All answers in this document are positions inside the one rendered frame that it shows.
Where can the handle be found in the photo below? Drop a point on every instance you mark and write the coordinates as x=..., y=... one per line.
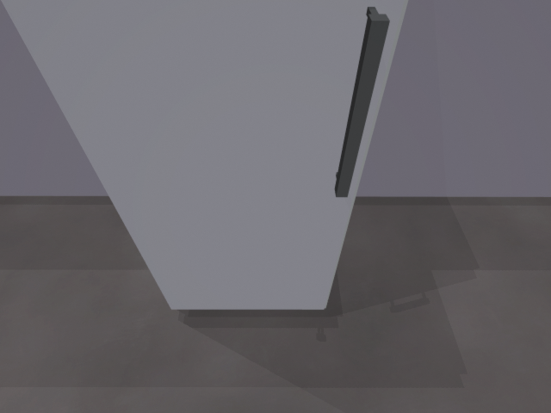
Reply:
x=372, y=47

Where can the fridge door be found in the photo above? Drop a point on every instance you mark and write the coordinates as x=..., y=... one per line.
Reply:
x=216, y=127

